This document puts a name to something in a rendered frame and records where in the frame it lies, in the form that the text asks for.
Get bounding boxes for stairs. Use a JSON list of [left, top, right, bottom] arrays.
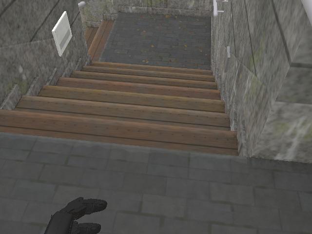
[[0, 61, 239, 156], [84, 19, 115, 61]]

